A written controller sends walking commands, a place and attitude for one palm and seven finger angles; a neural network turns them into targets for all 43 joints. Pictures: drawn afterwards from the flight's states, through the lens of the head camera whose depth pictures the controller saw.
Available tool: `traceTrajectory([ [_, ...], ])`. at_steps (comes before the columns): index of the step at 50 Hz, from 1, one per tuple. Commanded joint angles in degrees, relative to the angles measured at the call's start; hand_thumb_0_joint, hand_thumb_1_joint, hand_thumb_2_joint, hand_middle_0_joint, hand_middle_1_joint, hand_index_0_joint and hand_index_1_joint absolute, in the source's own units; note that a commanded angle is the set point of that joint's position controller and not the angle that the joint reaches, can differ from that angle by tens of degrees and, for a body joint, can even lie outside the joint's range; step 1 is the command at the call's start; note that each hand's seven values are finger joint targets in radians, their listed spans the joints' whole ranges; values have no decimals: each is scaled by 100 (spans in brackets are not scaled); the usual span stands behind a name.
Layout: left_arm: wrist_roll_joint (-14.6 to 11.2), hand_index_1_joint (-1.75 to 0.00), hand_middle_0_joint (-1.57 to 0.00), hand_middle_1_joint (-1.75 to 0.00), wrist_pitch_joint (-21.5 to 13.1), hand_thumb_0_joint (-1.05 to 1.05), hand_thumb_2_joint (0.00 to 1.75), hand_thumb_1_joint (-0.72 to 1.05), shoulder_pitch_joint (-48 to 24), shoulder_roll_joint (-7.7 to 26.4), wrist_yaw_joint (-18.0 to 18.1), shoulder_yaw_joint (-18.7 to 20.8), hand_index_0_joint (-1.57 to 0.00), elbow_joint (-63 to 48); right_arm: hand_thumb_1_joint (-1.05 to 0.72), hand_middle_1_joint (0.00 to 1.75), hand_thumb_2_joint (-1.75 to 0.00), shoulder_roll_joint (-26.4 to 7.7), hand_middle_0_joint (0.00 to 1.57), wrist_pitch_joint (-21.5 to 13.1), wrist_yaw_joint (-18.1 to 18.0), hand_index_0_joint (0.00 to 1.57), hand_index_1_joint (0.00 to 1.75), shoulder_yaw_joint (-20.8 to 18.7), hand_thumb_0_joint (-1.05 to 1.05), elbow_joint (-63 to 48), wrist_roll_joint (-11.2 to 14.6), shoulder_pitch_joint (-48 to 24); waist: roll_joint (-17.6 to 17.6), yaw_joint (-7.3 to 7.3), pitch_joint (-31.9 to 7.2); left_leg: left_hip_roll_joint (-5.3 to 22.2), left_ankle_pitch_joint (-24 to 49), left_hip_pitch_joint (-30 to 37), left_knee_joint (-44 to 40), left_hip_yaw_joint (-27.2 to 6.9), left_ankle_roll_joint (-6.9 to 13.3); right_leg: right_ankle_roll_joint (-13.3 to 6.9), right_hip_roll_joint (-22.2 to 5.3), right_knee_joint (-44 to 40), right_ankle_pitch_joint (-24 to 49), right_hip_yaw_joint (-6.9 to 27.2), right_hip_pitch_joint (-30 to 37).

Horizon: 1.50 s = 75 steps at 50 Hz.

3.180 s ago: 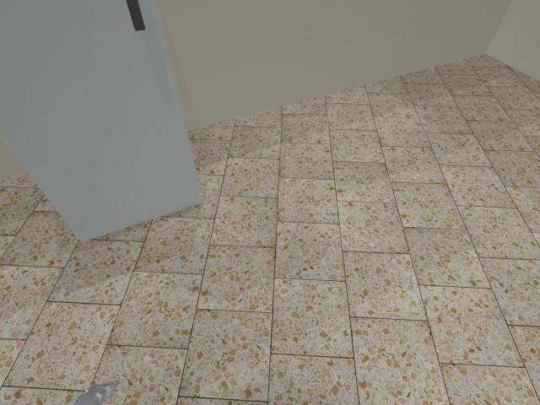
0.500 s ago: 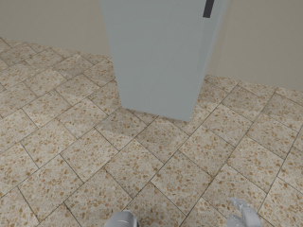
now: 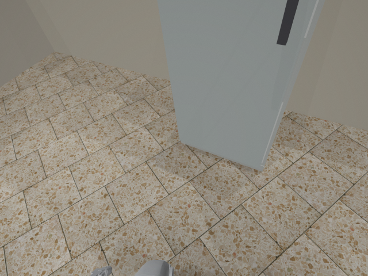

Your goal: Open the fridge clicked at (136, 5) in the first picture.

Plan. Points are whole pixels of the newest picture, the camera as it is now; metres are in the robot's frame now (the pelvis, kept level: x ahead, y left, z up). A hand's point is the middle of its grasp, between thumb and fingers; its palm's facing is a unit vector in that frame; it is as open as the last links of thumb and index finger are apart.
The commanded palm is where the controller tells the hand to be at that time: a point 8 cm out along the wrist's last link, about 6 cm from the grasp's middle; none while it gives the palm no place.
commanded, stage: walk to a spot facing it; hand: right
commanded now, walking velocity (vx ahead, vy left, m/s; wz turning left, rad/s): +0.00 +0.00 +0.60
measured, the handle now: out of the picture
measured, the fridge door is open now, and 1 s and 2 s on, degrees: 0 0 0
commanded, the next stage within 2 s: turn to face it in 1.32 s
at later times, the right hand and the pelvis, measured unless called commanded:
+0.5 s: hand out of the picture +0.15 -0.13 -0.15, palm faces -0.28 +0.92 -0.27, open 7.4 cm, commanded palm none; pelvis -0.02 +0.03 -0.01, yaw +18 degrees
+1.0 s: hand (253, 267) +0.18 -0.14 -0.17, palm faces -0.52 +0.84 -0.16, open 7.4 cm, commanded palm none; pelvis +0.01 +0.00 +0.01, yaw +35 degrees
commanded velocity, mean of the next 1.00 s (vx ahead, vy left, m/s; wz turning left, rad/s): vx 0.05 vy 0.00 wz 0.60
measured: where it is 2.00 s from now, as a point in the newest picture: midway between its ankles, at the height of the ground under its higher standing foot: outside the picture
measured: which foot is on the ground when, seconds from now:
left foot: up 0.00-0.34, down 0.36-0.78, up 0.80-1.00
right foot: down 0.00-0.36, up 0.38-0.74, down 0.76-1.00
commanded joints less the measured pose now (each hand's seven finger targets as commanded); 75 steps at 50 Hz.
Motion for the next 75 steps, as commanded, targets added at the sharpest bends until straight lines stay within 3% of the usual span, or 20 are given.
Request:
traceTrajectory([
  [1, -29, -30, -20, -30, -135, 0, 90, 90, 344, 1080, 76, 342, -20, -217, -90, 30, -90, -187, 20, -129, 25, 20, 30, -41, 0, -471, 22, -71, -1166, 200, -463, 306, 236, -434, 258, 87, -135, -399, -1298, -1381, 2302, 684, 1031],
  [12, 21, -30, -20, -30, -27, 0, 90, 90, 538, 1375, -44, 554, -20, 96, -90, 30, -90, -45, 20, -167, 6, 20, 30, 54, 0, -568, 22, -426, -1518, 400, -521, 347, -217, 461, -2062, 663, 39, -510, -1770, -1057, 2454, 52, 1255],
  [16, -21, -30, -20, -30, 16, 0, 90, 90, 492, 1376, -114, 574, -20, 76, -90, 30, -90, -298, 20, -311, -83, 20, 30, 13, 0, -420, 19, 135, -994, 42, -856, 298, 1266, 2102, -4058, 681, 331, 73, -1595, 315, 2266, -456, 537],
  [18, -45, -30, -20, -30, 105, 0, 90, 90, 133, 776, -148, 364, -20, -380, -90, 30, -90, -1339, 20, -408, -227, 20, 30, -164, 0, -264, 34, 781, 1455, -315, -858, 2432, 4503, 3169, -4614, -2131, 1351, 669, -300, 2765, -1984, -167, -2004],
  [20, -64, -30, -20, -30, 198, 0, 90, 90, -120, 875, -41, 356, -20, -425, -90, 30, -90, -1258, 20, -363, -296, 20, 30, -186, 0, -331, 54, 417, 1319, -202, -753, 2105, 3498, 2716, -4702, -1964, 1559, 612, -286, 3455, -1664, 771, -2205],
  [23, 0, -30, -20, -30, 248, 0, 90, 90, 113, 956, -74, 380, -20, -160, -90, 30, -90, -805, 20, -338, -275, 20, 30, -29, 0, -563, 54, -368, 473, 156, -508, 1406, 2659, 1950, -4692, -1066, 1222, 706, -260, 3237, -589, 735, -1650],
  [36, -65, -30, -20, -30, 94, 0, 90, 90, 559, 941, -16, 306, -20, -219, -90, 30, -90, -970, 20, -233, -159, 20, 30, -66, 0, -553, 34, -400, 622, 261, -739, 964, 439, 1198, -4643, -2111, 1108, 482, 399, -4, -471, 578, 329],
  [37, -51, -30, -20, -30, 29, 0, 90, 90, 954, 1044, 12, 311, -20, -119, -90, 30, -90, -817, 20, -214, -140, 20, 30, -38, 0, -621, 64, -533, 321, 462, -764, 653, -369, 486, -4310, -1920, 881, 397, 280, -869, -343, 664, 1197],
  [39, 64, -30, -20, -30, -20, 0, 90, 90, 1152, 2021, 58, 446, -20, -195, -90, 30, -90, -286, 20, -204, -21, 20, 30, 33, 0, -939, 73, -590, -2246, 554, -222, -391, -1029, -1249, -1499, -90, 226, -429, -2258, -2632, -2932, 3528, 1300],
  [40, 44, -30, -20, -30, -35, 0, 90, 90, 733, 1837, 53, 421, -20, -188, -90, 30, -90, -560, 20, -184, 12, 20, 30, -58, 0, -799, -39, -727, -1910, 476, 156, 38, -542, -948, -792, -463, 208, -394, -2271, -2870, -3029, 3574, 332],
  [42, 34, -30, -20, -30, -119, 0, 90, 90, 197, 1401, 49, 273, -20, -306, -90, 30, -90, -533, 20, -213, 139, 20, 30, -133, 0, -566, -60, -366, -1122, 80, 362, 151, 175, -746, -39, -128, 145, -228, -1622, -2627, -2169, 2332, 108],
  [46, -24, -30, -20, -30, -219, 0, 90, 90, 755, 1063, 85, 215, -20, -72, -90, 30, -90, -176, 20, -227, 146, 20, 30, -27, 0, -344, -35, -157, -1094, 183, -34, 249, 804, -862, 150, 99, -21, -103, -1086, -1923, 991, 863, 1120],
  [51, -12, -30, -20, -30, -181, 0, 90, 90, 1346, 1100, 91, 299, -20, 245, -90, 30, -90, -26, 20, -194, 116, 20, 30, 61, 0, -389, 14, -606, -1241, 406, -113, 408, 493, -842, -635, 435, -114, -365, -1305, -1427, 3120, 346, 1771],
  [58, 53, -30, -20, -30, -141, 0, 90, 90, 1345, 1245, -6, 435, -20, 459, -90, 30, -90, 93, 20, -309, 150, 20, 30, 113, 0, -488, -2, -1099, -1505, 512, -67, 312, 139, 96, -2428, 883, 152, -376, -1615, -1144, 2264, -88, 1534],
  [61, -26, -30, -20, -30, -153, 0, 90, 90, 1153, 1294, -73, 450, -20, 381, -90, 30, -90, -224, 20, -488, 87, 20, 30, 36, 0, -151, -21, 79, -892, -152, -730, -33, 930, 2213, -3979, 1116, 489, 55, -1396, 841, 3243, -658, 974],
  [62, -119, -30, -20, -30, -160, 0, 90, 90, 1114, 1048, -159, 386, -20, 193, -90, 30, -90, -868, 20, -594, 10, 20, 30, -104, 0, 113, -41, 978, 424, -561, -1395, 1077, 1214, 4241, -4268, -338, 954, 360, -1042, 2408, 1633, -820, -758],
  [63, -110, -30, -20, -30, -147, 0, 90, 90, 721, 795, -146, 283, -20, -166, -90, 30, -90, -1469, 20, -592, -80, 20, 30, -228, 0, 246, 86, 1519, 1514, -703, -1621, 2522, 2741, 4943, -4517, -2737, 1641, 675, -153, 3967, -2016, -342, -2472],
  [66, -27, -30, -20, -30, -80, 0, 90, 90, -79, 958, -108, 350, -20, -191, -90, 30, -90, -929, 20, -524, -207, 20, 30, -118, 0, -28, 136, 498, 204, -360, -425, 2106, 811, 2881, -5184, -2127, 1611, 537, -585, 4180, -867, 829, -2511],
  [70, 31, -30, -20, -30, 54, 0, 90, 90, 570, 766, -142, 313, -20, 174, -90, 30, -90, -636, 20, -683, -200, 20, 30, 36, 0, -97, 49, -42, 342, 245, -289, 1397, 2585, 1879, -5072, -740, 1281, 727, -449, 3148, -249, 612, -1679],
  [75, -11, -30, -20, -30, 43, 0, 90, 90, 420, 609, -154, 196, -20, 253, -90, 30, -90, -420, 20, -735, -241, 20, 30, 171, 0, 110, 37, 147, 400, 257, -507, 1211, 3777, 2177, -4855, -323, 1231, 651, -155, 2183, 122, 563, -1441],
])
